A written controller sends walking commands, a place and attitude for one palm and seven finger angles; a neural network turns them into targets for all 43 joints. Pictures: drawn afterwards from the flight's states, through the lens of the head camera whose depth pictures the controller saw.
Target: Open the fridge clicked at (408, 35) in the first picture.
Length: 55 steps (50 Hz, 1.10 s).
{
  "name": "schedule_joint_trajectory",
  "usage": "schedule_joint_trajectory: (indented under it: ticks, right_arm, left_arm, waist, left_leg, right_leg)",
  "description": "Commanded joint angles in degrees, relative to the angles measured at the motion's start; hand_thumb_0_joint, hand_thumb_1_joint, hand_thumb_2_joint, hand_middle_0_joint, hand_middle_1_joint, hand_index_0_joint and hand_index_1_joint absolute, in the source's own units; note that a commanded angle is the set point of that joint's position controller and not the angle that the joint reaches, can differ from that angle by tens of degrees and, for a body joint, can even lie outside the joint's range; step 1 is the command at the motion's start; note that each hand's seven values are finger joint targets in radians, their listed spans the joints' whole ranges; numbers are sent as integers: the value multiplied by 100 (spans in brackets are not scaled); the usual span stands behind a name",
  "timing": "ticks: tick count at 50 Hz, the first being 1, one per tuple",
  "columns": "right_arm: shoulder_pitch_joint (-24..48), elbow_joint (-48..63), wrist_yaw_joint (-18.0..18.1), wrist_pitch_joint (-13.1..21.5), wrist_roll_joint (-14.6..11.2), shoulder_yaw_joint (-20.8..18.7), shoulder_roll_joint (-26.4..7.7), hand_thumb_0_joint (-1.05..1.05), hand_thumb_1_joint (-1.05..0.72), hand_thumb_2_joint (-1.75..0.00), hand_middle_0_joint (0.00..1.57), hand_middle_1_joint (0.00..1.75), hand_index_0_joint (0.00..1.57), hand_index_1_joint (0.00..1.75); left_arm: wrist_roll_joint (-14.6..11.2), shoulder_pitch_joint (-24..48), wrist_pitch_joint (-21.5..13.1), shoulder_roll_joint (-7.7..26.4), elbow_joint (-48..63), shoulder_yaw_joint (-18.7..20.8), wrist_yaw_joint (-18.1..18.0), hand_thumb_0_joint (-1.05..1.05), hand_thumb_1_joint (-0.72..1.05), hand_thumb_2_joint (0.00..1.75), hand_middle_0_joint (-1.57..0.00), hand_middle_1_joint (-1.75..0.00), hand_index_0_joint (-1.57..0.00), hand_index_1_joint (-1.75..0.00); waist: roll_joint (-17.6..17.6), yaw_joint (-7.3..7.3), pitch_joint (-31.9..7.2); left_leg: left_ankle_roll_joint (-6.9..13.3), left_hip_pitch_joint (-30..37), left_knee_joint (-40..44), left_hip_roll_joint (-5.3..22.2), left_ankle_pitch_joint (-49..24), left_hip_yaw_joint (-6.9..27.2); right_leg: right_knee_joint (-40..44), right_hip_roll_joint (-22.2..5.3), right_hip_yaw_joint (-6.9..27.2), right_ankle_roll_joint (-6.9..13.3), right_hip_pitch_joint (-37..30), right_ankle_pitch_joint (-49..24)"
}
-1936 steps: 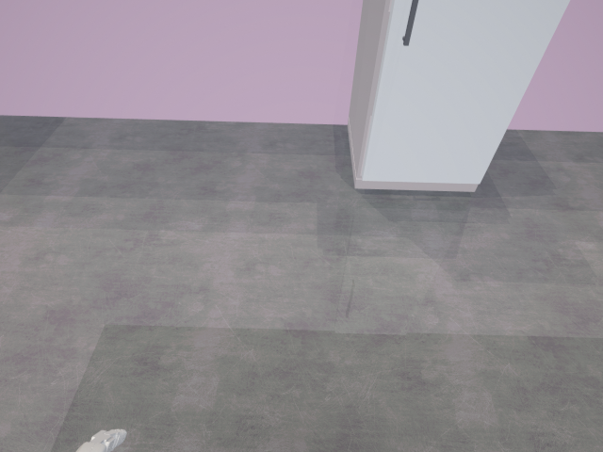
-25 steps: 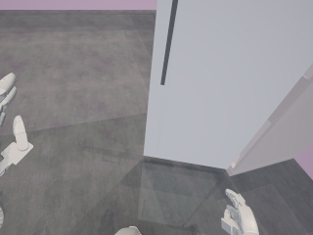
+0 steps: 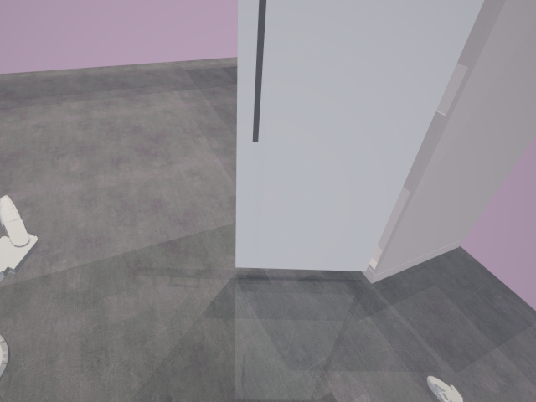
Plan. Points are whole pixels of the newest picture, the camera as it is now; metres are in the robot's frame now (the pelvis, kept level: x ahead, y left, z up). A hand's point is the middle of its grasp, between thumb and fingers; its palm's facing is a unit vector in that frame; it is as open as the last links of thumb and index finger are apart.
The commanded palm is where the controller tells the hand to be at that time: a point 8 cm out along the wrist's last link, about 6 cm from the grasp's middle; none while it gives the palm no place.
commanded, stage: stop stepping back and stand still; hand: left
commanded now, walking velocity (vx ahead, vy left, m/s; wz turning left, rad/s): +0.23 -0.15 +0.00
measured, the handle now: (259, 63) +0.84 +0.06 +0.21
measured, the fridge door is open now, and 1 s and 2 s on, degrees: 65 65 65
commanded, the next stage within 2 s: let the arm hang, fingers relaxed in 1.74 s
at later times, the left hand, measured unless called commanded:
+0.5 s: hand (0, 323) +0.13 +0.25 +0.20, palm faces +0.51 -0.75 -0.43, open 7.5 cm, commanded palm +0.07 +0.29 +0.19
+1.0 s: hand (21, 327) +0.14 +0.25 +0.18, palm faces +0.48 -0.73 -0.49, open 7.4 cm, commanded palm +0.08 +0.28 +0.19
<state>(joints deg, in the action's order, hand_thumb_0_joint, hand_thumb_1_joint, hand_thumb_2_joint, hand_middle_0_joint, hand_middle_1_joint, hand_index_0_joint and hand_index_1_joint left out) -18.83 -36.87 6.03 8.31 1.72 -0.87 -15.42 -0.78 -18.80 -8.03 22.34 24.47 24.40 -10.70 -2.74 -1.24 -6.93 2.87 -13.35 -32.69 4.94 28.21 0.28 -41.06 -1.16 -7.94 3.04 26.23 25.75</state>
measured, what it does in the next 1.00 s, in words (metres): steps on the spot: left foot, then left foot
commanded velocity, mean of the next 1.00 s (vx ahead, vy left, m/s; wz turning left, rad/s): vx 0.12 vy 0.02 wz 0.00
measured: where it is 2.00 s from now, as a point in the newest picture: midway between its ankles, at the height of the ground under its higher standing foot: outside the picture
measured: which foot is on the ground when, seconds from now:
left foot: down 0.00-0.14, up 0.16-0.50, down 0.52-0.66, up 0.68-0.98, down 1.00-1.00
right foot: down 0.00-1.00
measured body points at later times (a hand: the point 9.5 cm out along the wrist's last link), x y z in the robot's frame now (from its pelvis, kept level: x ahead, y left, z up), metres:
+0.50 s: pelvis -0.06 -0.01 +0.01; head -0.09 -0.02 +0.46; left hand +0.10 +0.29 +0.22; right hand +0.09 -0.27 -0.06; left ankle -0.05 +0.12 -0.71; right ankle +0.03 -0.08 -0.72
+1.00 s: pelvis -0.05 -0.02 +0.01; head -0.03 -0.03 +0.46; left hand +0.11 +0.29 +0.20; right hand +0.11 -0.26 -0.09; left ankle -0.05 +0.10 -0.73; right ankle -0.03 -0.09 -0.72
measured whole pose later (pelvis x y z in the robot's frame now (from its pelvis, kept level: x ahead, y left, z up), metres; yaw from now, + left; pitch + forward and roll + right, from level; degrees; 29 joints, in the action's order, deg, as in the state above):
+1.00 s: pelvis -0.05 -0.02 +0.01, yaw +3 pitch +0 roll +0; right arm -14.8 -37.9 4.3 9.0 0.9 -0.1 -13.9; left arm -0.9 -29.1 -11.9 22.6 24.8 23.4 -9.2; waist 0.9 0.7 0.6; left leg 0.9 -14.5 -30.1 2.0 15.3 -4.3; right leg -31.5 0.9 -7.7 4.3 16.5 15.7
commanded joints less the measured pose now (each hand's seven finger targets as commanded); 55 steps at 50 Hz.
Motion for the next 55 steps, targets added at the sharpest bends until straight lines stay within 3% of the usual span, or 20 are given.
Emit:
schedule_joint_trajectory:
  ticks: [1,5,6,7,8,10,12,22,23,25,26,27,30,32,33,34,38,45,50,55]
  right_arm:
    - [1160,992,-103,377,-64,-360,-581,0,-90,-90,20,30,20,30]
    - [1244,1044,-217,94,-31,-231,-463,0,-90,-90,20,30,20,30]
    - [1243,1031,-198,37,-43,-235,-448,0,-90,-90,20,30,20,30]
    - [1237,1070,-221,-1,-61,-296,-347,0,-90,-90,20,30,20,30]
    - [1367,1119,-195,100,-106,-340,-416,0,-90,-90,20,30,20,30]
    - [1278,849,-202,259,-35,-232,-377,0,-90,-90,20,30,20,30]
    - [894,589,-151,239,11,-236,-284,0,-90,-90,20,30,20,30]
    - [699,614,18,427,51,-174,-309,0,-90,-90,20,30,20,30]
    - [718,638,16,427,60,-160,-338,0,-90,-90,20,30,20,30]
    - [951,774,-33,424,-26,-165,-547,0,-90,-90,20,30,20,30]
    - [1087,830,-66,421,-40,-172,-456,0,-90,-90,20,30,20,30]
    - [1276,803,-91,371,14,-318,-481,0,-90,-90,20,30,20,30]
    - [1166,924,-223,263,-113,-255,-431,0,-90,-90,20,30,20,30]
    - [1245,996,-189,158,-139,-211,-403,0,-90,-90,20,30,20,30]
    - [1262,1033,-197,93,-140,-284,-333,0,-90,-90,20,30,20,30]
    - [1362,1088,-225,148,-179,-296,-355,0,-90,-90,20,30,20,30]
    - [930,679,-223,281,-115,-186,-262,0,-90,-90,20,30,20,30]
    - [981,698,-92,403,-76,-94,-232,0,-90,-90,20,30,20,30]
    - [1156,894,-118,315,-162,-199,-511,0,-90,-90,20,30,20,30]
    - [1160,968,-199,176,-197,-141,-387,0,-90,-90,20,30,20,30]
  left_arm:
    - [208,36,-612,1564,1194,782,154,0,90,90,-20,-30,-20,-30]
    - [36,-1100,-617,1314,1295,836,243,0,90,90,-20,-30,-20,-30]
    - [67,-1296,-579,1422,1301,897,197,0,90,90,-20,-30,-20,-30]
    - [114,-1179,-496,1592,1380,998,190,0,90,90,-20,-30,-20,-30]
    - [15,-829,-541,1759,1634,1126,258,0,90,90,-20,-30,-20,-30]
    - [10,-103,-714,2012,1779,1303,277,0,90,90,-20,-30,-20,-30]
    - [10,-463,-813,1622,1312,1046,308,0,90,90,-20,-30,-20,-30]
    - [49,-122,-613,981,698,286,73,0,90,90,-20,-30,-20,-30]
    - [51,-178,-640,969,667,298,73,0,90,90,-20,-30,-20,-30]
    - [52,-150,-746,922,989,328,62,0,90,90,-20,-30,-20,-30]
    - [132,113,-824,1207,1139,543,67,0,90,90,-20,-30,-20,-30]
    - [256,4,-809,1573,1201,998,88,0,90,90,-20,-30,-20,-30]
    - [45,-847,-738,1223,1244,757,194,0,90,90,-20,-30,-20,-30]
    - [103,-857,-634,1368,1247,817,144,0,90,90,-20,-30,-20,-30]
    - [121,-782,-573,1509,1244,915,141,0,90,90,-20,-30,-20,-30]
    - [29,-664,-519,1609,1344,960,153,0,90,90,-20,-30,-20,-30]
    - [-59,-574,-737,1382,1416,881,144,0,90,90,-20,-30,-20,-30]
    - [-58,-812,-695,1067,827,638,-4,0,90,90,-20,-30,-20,-30]
    - [-7,-721,-742,1100,1337,588,16,0,90,90,-20,-30,-20,-30]
    - [-6,-871,-723,1236,1564,746,85,0,90,90,-20,-30,-20,-30]
  waist:
    - [985,285,601]
    - [1444,227,1065]
    - [737,375,658]
    - [-1264,454,576]
    - [-2077,325,540]
    - [-616,-18,674]
    - [474,11,787]
    - [-388,-9,236]
    - [-37,-57,355]
    - [2199,19,862]
    - [1963,1,1136]
    - [1415,320,613]
    - [1750,185,903]
    - [998,323,1025]
    - [-893,409,1103]
    - [-1831,357,1084]
    - [416,111,426]
    - [-518,269,136]
    - [844,281,197]
    - [841,202,109]
  left_leg:
    - [893,-818,2264,1810,227,1876]
    - [360,-3268,1366,993,1773,678]
    - [97,-3698,-81,509,1666,143]
    - [-150,-3909,-2534,-435,1190,-613]
    - [-199,-3403,-4282,-552,547,-12]
    - [-301,-3004,-4696,-137,-388,347]
    - [-333,-2470,-4398,-58,-1123,99]
    - [-12,378,117,-457,-452,-918]
    - [77,636,550,-412,-248,-741]
    - [798,108,2275,1305,1638,1784]
    - [1159,-752,2652,1787,1541,2264]
    - [869,-1071,2168,1427,-90,1104]
    - [565,-2017,1940,975,1116,688]
    - [165,-2995,521,564,1396,119]
    - [-136,-3119,-1697,-364,970,-569]
    - [-234,-2989,-3293,-549,441,-212]
    - [-419,-1964,-3389,-155,-941,-82]
    - [-228,-648,-329,-427,-930,-676]
    - [175,159,1058,601,-2377,623]
    - [-94,-508,693,236,-2858,150]
  right_leg:
    - [-2686,-74,861,-379,313,-384]
    - [-210,29,345,-271,-2442,-225]
    - [316,54,634,-39,-3289,490]
    - [1982,-1028,2671,473,-2771,1986]
    - [3464,-2132,4693,660,-1345,3040]
    - [3603,-2225,4830,766,-408,3323]
    - [3407,-1791,3492,647,134,2906]
    - [2257,-1211,1445,238,-225,1581]
    - [1634,-922,1270,123,10,1521]
    - [-1090,130,304,-376,654,471]
    - [-2099,13,679,-418,559,152]
    - [-2346,-69,794,-372,-301,-32]
    - [-521,-119,412,-366,-1275,-192]
    - [699,-94,706,-145,-2480,322]
    - [2163,-941,2526,365,-1866,1680]
    - [3298,-2168,4386,722,-1115,1712]
    - [2615,-1651,2846,615,-1074,-805]
    - [2311,-1223,1649,317,-1634,-1329]
    - [1335,-435,1122,-341,-1261,-1482]
    - [1260,-451,1065,-215,-2035,-2729]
